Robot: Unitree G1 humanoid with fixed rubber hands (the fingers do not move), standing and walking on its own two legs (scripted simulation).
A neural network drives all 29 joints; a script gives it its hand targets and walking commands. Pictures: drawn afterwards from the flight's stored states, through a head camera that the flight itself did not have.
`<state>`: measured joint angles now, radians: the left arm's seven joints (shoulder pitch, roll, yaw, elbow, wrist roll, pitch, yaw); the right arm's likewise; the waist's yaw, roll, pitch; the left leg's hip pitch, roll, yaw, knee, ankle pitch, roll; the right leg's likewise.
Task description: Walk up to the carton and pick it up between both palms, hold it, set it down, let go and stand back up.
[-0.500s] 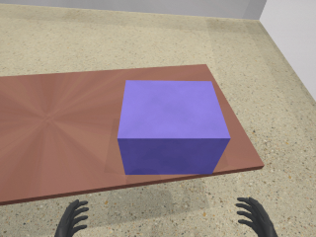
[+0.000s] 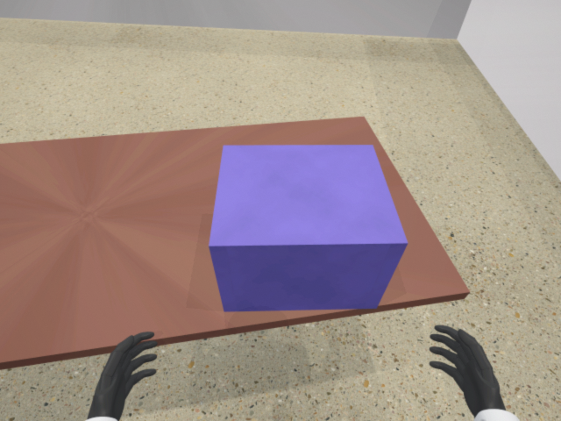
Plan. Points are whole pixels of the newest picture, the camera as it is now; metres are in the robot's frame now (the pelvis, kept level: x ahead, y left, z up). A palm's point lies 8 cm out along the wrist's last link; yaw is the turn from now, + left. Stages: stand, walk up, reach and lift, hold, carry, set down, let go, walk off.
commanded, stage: reach and lift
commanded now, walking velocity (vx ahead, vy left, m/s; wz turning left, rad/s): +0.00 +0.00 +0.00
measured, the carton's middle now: (299, 226) +0.43 -0.01 +0.00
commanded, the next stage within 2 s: none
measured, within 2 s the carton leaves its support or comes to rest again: neither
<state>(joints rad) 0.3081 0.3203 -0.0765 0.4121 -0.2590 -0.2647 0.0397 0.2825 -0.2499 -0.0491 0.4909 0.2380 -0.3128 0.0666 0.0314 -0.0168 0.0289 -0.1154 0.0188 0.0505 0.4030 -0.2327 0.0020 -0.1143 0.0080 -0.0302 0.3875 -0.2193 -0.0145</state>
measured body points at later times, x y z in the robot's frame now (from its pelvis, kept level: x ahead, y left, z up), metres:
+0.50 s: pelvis +0.00 +0.00 +0.00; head -0.01 +0.00 +0.45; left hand +0.25 +0.25 +0.02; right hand +0.26 -0.25 +0.02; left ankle -0.01 +0.11 -0.74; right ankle +0.00 -0.11 -0.74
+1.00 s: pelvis +0.01 +0.00 +0.01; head +0.01 +0.00 +0.46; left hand +0.34 +0.25 +0.08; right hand +0.33 -0.26 +0.08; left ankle -0.01 +0.11 -0.74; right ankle +0.00 -0.11 -0.74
